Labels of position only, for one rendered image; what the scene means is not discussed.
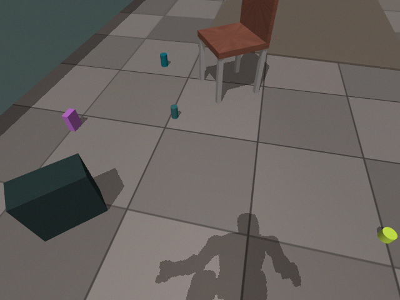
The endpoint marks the chair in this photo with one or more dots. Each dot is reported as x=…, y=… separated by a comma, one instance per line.
x=252, y=33

